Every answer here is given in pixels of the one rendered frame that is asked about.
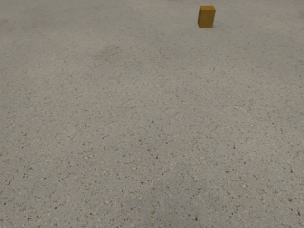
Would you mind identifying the carton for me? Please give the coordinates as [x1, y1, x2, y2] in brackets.
[197, 5, 216, 28]

